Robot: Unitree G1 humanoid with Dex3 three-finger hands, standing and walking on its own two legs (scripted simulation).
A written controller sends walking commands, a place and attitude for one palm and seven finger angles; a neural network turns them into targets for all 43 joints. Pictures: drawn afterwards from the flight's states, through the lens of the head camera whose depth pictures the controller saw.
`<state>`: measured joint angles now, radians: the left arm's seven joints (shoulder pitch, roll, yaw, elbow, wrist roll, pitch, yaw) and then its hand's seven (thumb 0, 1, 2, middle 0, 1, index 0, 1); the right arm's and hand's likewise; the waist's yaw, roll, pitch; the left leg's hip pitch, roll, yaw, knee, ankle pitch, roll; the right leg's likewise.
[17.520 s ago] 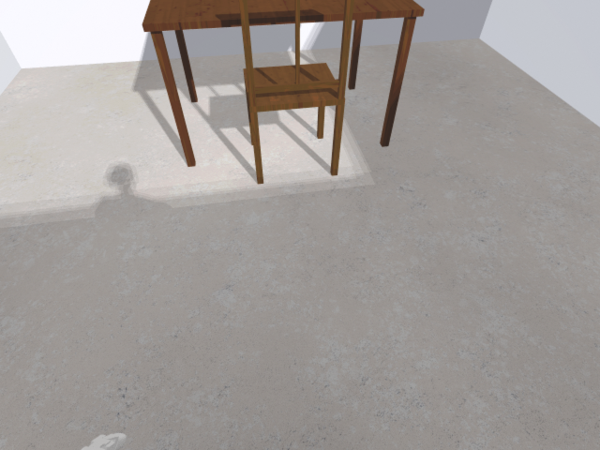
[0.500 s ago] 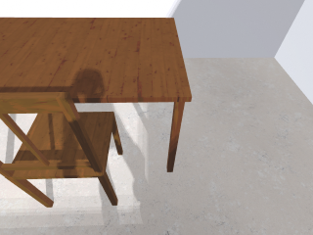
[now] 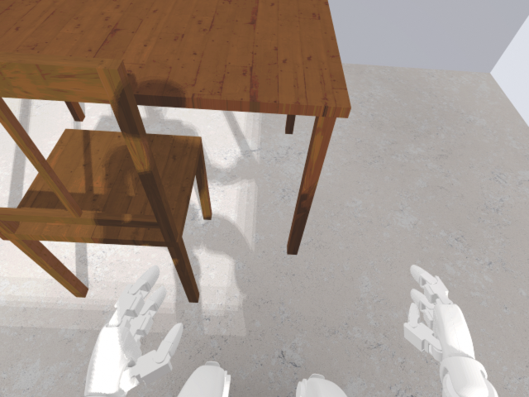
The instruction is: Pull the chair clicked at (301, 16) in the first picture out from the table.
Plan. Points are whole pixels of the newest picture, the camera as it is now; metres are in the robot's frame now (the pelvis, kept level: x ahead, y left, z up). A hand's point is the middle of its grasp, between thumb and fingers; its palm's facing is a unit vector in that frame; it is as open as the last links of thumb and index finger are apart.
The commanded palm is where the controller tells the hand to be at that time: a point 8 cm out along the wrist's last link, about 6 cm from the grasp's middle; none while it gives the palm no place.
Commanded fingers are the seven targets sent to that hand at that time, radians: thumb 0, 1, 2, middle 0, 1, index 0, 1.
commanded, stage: raise the hand toward the chair's back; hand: left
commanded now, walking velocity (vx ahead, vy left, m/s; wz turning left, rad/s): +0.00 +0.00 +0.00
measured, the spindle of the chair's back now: (42, 166) +0.46 +0.47 +0.00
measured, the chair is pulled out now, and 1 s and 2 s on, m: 0.00 0.00 0.00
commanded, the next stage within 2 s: aim the fingers beside a spindle in 1.64 s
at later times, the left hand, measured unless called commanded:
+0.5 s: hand (117, 313) +0.21 +0.22 +0.05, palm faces +0.16 -0.98 -0.07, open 13.9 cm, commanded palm +0.18 +0.26 +0.04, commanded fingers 0.00 -0.24 0.41 -0.09 -0.12 -0.09 -0.12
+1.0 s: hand (120, 290) +0.24 +0.23 +0.04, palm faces +0.01 -1.00 -0.04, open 16.8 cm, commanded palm +0.22 +0.29 +0.05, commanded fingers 0.00 -0.50 0.30 -0.06 -0.08 -0.06 -0.08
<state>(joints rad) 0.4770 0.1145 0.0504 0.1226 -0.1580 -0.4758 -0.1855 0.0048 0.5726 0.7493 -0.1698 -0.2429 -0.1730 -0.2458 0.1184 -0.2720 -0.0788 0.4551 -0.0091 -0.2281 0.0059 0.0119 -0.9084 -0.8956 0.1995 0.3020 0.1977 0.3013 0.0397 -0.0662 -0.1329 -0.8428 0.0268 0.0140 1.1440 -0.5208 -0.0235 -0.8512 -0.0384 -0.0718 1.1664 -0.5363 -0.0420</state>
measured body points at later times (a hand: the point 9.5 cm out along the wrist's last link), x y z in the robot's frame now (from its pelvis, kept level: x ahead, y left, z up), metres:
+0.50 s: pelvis -0.02 +0.02 -0.01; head +0.05 +0.03 +0.44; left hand +0.19 +0.27 +0.05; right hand +0.13 -0.22 -0.09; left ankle +0.02 +0.14 -0.65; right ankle +0.02 -0.09 -0.65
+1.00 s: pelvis +0.01 +0.03 +0.00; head +0.08 +0.05 +0.44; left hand +0.23 +0.28 +0.04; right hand +0.21 -0.18 -0.07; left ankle +0.02 +0.14 -0.65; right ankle +0.02 -0.09 -0.65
